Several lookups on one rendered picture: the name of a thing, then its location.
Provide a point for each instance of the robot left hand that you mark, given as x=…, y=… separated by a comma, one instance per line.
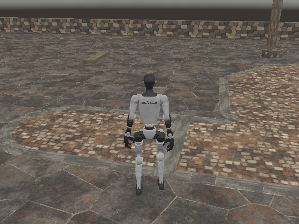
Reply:
x=127, y=142

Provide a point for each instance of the robot right forearm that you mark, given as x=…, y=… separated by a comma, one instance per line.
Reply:
x=169, y=128

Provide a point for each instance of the robot right hand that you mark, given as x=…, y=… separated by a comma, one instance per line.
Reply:
x=170, y=146

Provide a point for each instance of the robot left forearm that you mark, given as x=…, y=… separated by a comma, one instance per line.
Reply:
x=129, y=127

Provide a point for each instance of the robot right upper arm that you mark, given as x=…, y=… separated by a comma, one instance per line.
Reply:
x=165, y=105

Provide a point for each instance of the robot right thigh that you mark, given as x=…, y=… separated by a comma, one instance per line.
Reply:
x=160, y=137

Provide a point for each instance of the robot right shin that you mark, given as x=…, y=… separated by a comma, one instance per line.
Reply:
x=160, y=166

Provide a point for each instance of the robot left upper arm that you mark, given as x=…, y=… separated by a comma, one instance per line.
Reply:
x=132, y=108

